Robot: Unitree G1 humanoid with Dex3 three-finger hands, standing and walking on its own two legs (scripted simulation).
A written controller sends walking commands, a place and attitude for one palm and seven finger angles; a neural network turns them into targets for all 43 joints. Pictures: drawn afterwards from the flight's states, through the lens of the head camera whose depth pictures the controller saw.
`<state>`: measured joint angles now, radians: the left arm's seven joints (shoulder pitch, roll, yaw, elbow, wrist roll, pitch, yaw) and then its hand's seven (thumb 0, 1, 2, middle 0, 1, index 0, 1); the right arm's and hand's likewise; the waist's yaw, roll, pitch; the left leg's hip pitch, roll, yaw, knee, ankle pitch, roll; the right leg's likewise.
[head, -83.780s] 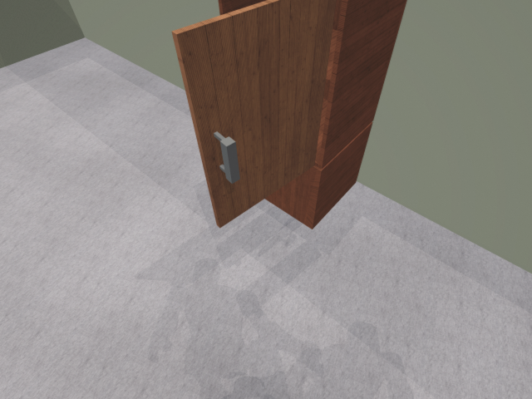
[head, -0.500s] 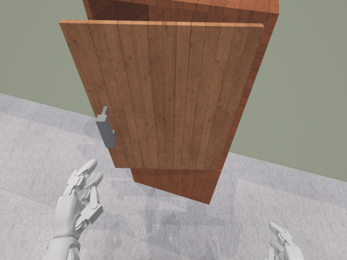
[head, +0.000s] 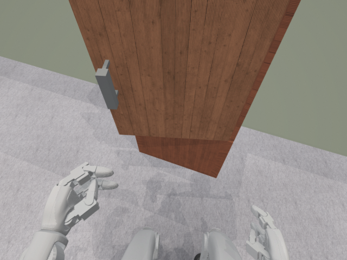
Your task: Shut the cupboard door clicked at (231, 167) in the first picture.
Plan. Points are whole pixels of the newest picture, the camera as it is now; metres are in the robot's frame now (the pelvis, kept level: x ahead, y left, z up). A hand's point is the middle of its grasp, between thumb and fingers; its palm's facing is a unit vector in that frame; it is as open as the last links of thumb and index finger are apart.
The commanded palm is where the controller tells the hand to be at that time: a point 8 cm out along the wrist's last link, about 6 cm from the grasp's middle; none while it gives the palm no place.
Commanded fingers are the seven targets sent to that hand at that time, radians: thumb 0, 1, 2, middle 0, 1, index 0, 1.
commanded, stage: raise the hand and make a fist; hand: left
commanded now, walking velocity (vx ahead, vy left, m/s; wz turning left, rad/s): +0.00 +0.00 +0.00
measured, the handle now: (110, 84) +0.53 +0.22 +0.06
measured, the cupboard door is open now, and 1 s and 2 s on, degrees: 17 17 17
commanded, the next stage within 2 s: bring the fist close to the handle in 1.18 s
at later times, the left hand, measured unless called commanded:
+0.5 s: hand (79, 195) +0.23 +0.21 +0.06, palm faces +0.00 -1.00 -0.03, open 3.1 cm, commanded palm +0.21 +0.26 +0.06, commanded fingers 0.00 0.90 0.90 -1.30 -1.50 -1.30 -1.50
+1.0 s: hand (82, 187) +0.25 +0.20 +0.06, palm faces -0.02 -1.00 -0.04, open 3.1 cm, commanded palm +0.22 +0.26 +0.06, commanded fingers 0.00 0.90 0.90 -1.30 -1.50 -1.30 -1.50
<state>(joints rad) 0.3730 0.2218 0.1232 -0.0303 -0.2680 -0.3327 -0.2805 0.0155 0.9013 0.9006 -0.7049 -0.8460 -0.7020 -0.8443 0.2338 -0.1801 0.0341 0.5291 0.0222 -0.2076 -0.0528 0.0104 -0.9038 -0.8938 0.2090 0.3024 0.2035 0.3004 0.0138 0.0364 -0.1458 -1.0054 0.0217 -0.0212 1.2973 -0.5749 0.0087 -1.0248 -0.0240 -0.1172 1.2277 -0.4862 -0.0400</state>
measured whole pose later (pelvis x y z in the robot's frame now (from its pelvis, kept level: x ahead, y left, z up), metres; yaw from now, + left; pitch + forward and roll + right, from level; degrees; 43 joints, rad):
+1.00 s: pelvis +0.02 +0.02 +0.01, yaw +0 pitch +17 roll -3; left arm 0.39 0.24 0.15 -0.03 -0.27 -0.39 -0.25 0.02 0.90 0.90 -1.30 -1.50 -1.30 -1.49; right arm 0.28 -0.25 0.01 0.47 0.01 -0.15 -0.05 0.01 -0.90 -0.89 0.21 0.30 0.20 0.30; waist 0.00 0.03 -0.17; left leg -0.94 0.01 -0.01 1.24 -0.59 0.03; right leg -0.96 -0.03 -0.10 1.17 -0.49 -0.01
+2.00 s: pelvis +0.02 +0.01 +0.02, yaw +0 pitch +18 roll -1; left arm -0.20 0.25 0.19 0.48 -0.21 -0.41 -0.20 0.02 0.90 0.90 -1.30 -1.50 -1.30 -1.49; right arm 0.28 -0.27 0.01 0.57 0.01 -0.10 -0.04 0.01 -0.91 -0.89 0.21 0.30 0.20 0.30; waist -0.04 0.02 -0.15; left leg -0.94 0.01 0.01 1.19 -0.55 0.02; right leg -0.98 -0.03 -0.08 1.14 -0.47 -0.02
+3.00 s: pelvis +0.01 +0.01 +0.02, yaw -1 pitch +19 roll -1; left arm -0.58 0.30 0.25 0.91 -0.15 -0.50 -0.23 0.02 0.90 0.90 -1.30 -1.50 -1.30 -1.50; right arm 0.28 -0.26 0.02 0.61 0.00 -0.04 -0.03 0.00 -0.91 -0.89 0.21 0.30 0.20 0.30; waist -0.08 0.02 -0.14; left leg -1.00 0.01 0.02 1.19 -0.53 0.02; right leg -1.03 -0.03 -0.07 1.14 -0.44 -0.02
